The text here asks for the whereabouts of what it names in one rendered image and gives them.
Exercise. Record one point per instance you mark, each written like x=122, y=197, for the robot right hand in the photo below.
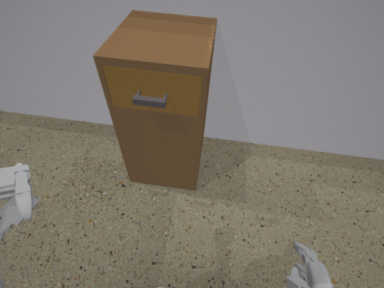
x=314, y=276

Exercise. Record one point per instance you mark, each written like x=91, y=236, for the drawer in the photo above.
x=183, y=90

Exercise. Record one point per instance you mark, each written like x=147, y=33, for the robot left hand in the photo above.
x=15, y=185

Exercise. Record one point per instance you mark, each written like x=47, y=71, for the handle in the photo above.
x=149, y=101

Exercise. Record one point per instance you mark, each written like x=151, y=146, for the cabinet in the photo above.
x=160, y=148

